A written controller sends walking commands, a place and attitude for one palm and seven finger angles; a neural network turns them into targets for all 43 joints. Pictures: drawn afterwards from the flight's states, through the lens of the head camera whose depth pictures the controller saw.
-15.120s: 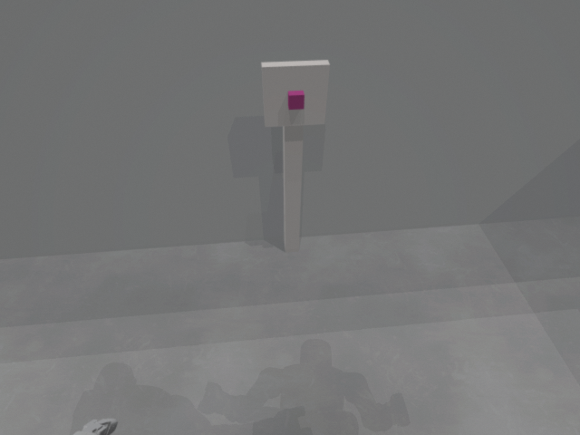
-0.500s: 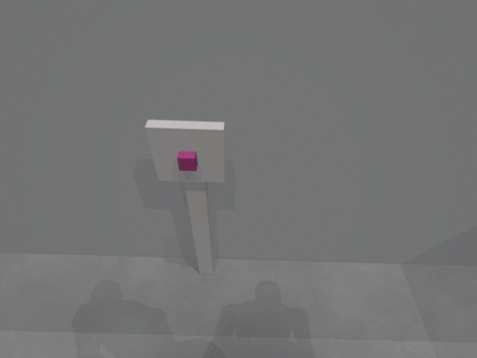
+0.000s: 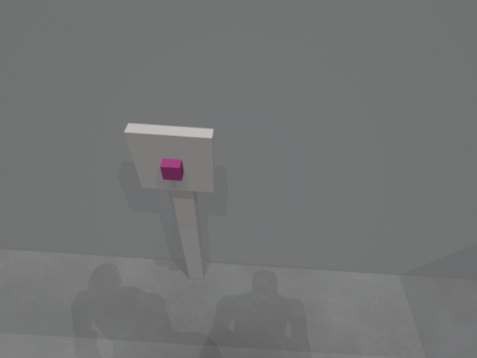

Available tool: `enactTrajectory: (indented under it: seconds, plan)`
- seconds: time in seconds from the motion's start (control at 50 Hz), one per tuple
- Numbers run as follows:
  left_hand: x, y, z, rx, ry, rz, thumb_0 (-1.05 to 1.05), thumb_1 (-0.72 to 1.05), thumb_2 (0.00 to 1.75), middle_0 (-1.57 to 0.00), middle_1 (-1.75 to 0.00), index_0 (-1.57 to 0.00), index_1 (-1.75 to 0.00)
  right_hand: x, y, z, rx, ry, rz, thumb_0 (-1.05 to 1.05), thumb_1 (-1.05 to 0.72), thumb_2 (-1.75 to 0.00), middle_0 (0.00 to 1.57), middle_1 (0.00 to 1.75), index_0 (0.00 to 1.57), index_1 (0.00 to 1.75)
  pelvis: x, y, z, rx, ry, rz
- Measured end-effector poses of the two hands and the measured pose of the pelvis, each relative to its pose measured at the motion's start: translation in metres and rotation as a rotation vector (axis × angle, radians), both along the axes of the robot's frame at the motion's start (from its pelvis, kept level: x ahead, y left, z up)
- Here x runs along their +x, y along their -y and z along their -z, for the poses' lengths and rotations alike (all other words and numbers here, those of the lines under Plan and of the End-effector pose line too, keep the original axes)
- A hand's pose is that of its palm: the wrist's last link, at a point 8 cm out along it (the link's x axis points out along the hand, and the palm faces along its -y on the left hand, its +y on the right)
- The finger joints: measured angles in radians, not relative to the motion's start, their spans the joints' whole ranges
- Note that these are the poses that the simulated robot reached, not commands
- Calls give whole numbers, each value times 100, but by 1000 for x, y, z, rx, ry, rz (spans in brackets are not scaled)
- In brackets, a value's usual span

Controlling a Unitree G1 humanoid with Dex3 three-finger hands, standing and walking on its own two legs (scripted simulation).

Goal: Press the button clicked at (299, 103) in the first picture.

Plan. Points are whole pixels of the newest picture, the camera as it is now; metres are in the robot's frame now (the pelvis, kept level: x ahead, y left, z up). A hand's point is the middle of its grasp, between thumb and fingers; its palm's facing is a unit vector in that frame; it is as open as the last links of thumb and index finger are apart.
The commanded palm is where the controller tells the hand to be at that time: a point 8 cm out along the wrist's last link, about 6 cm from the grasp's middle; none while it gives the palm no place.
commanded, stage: come to a stop and stand still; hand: left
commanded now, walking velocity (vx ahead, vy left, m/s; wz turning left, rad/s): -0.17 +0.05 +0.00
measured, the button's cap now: (172, 168) +0.49 +0.19 -0.01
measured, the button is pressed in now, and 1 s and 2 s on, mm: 0 0 0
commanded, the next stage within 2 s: look again from close up in 1.98 s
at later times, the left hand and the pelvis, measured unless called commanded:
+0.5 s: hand out of the picture +0.04 +0.19 -0.16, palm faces +0.03 -0.95 -0.31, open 7.4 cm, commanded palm none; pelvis -0.01 -0.01 +0.00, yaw -1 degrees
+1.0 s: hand out of the picture -0.11 +0.17 -0.17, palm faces +0.05 -0.99 -0.12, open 7.4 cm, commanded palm none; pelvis -0.07 +0.02 +0.01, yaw -1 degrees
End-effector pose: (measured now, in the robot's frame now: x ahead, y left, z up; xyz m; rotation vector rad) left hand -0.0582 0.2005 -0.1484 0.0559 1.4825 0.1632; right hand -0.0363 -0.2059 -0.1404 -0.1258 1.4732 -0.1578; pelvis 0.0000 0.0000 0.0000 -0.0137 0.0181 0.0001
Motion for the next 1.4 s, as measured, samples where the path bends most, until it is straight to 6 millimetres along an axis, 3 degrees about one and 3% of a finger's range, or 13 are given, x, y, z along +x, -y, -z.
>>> enactTrajectory:
  seconds: [0.1,0.24,0.34,0.46,0.56,0.72,0.86,1.0,1.18,1.4]
  plan:
    - [8,7,2,-23,-50,-10,0,91,90,-20,-30,-20,-30,44,5,-5,-50,55,-16,2,-93,-90,19,30,19,30,19,-4,-2,11,12,10]
    - [53,-3,-12,20,26,30,0,90,90,-21,-30,-20,-30,78,12,-12,-57,134,-1,2,-94,-90,19,30,19,30,23,-5,-13,32,7,21]
    - [76,-26,-24,107,84,79,2,92,90,-21,-30,-20,-30,82,17,-9,-33,177,20,1,-93,-90,20,30,20,30,13,0,-14,40,5,38]
    - [92,-36,-26,188,183,97,1,91,90,-20,-30,-20,-30,63,27,13,0,159,15,0,-92,-90,20,30,20,30,-3,11,0,43,0,25]
    - [75,-22,-24,162,218,77,1,91,90,-20,-30,-20,-30,44,31,11,-1,118,-1,0,-93,-90,19,30,19,30,-17,15,-2,31,30,10]
    - [16,-4,-1,40,131,56,1,92,90,-21,-30,-20,-30,19,29,-3,-42,138,-7,0,-93,-90,19,30,19,30,-40,9,-1,-1,60,5]
    - [-26,-3,-1,-19,58,31,1,91,90,-21,-30,-20,-30,-25,7,-13,-40,75,-21,0,-93,-90,19,30,19,30,-57,-4,-10,1,61,14]
    - [-57,-17,-8,-14,-3,25,1,91,90,-20,-30,-20,-30,-63,-25,-10,14,4,-8,0,-92,-90,19,30,19,30,-67,-19,-13,4,43,12]
    - [-67,-36,-13,12,-26,26,0,91,90,-20,-30,-20,-30,-81,-53,-6,56,-21,18,0,-91,-90,20,30,20,30,-67,-34,-12,10,27,17]
    - [-49,-32,-11,-10,1,40,0,91,90,-20,-30,-20,-30,-59,-55,-6,45,24,19,0,-91,-90,20,30,19,30,-59,-42,-12,15,14,26]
